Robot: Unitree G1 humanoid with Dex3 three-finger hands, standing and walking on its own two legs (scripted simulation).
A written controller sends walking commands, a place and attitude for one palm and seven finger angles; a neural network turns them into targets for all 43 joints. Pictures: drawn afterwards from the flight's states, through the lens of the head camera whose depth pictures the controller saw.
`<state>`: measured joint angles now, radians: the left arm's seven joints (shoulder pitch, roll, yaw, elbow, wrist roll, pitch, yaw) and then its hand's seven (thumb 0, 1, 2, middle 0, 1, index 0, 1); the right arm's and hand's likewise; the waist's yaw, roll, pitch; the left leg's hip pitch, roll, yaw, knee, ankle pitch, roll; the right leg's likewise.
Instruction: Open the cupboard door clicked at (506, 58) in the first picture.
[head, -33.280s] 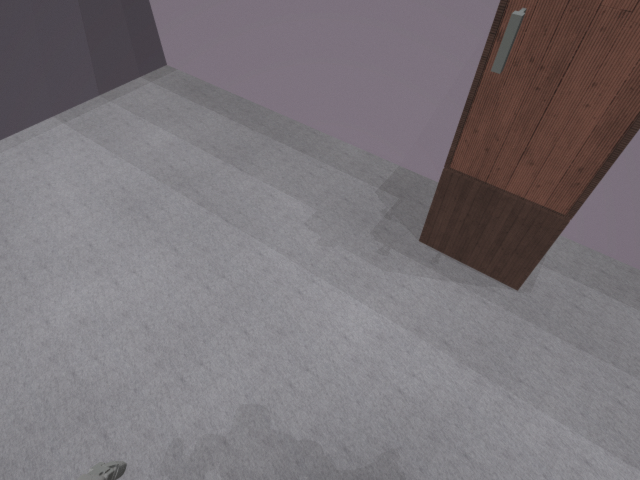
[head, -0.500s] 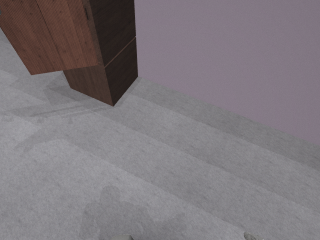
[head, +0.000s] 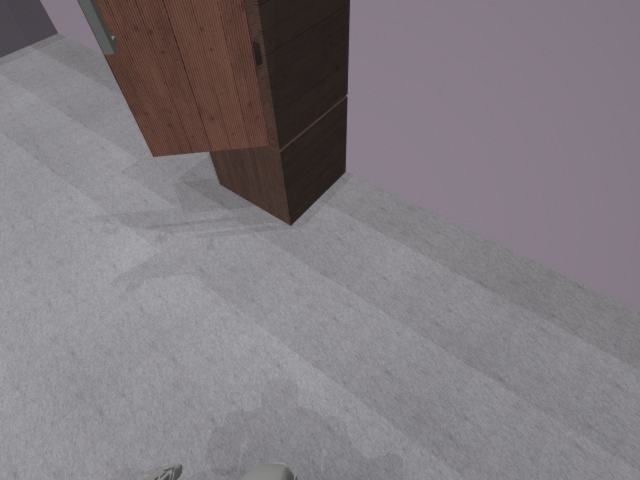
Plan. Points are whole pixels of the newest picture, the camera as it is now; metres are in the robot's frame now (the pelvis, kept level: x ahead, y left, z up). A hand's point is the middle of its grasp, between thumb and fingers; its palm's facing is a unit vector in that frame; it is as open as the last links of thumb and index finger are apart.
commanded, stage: turn to face it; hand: left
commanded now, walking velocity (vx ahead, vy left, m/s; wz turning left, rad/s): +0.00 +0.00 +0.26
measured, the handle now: (99, 18) +1.02 +0.55 +0.09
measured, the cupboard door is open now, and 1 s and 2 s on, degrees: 43 43 43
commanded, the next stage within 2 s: take the last steps up to it in 0.02 s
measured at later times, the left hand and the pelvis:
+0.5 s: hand out of the picture +0.02 +0.26 -0.17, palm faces +0.22 -0.96 -0.18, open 7.4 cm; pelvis +0.04 +0.06 +0.01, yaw +9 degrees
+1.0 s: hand (179, 373) +0.29 +0.25 -0.15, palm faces +0.21 -0.96 -0.16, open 7.3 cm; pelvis +0.21 +0.07 +0.00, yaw +12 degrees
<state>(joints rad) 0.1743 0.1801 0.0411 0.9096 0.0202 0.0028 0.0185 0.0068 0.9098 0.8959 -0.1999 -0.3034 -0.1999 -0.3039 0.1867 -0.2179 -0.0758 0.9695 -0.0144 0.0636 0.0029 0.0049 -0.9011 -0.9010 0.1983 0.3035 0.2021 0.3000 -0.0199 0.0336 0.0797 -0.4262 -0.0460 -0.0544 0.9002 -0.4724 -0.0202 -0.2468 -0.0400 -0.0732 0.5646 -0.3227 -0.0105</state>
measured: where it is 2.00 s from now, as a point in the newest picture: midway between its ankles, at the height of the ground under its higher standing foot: (265, 370)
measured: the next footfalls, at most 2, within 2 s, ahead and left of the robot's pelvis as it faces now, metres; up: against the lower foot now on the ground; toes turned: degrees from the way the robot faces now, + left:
left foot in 0.32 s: +0.05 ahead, +0.12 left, +0.00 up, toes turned +12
right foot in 0.88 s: +0.29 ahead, -0.01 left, +0.00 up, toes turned +4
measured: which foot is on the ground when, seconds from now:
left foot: up 0.00-0.30, down 0.32-0.88, up 0.90-1.00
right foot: down 0.00-0.32, up 0.34-0.86, down 0.88-1.00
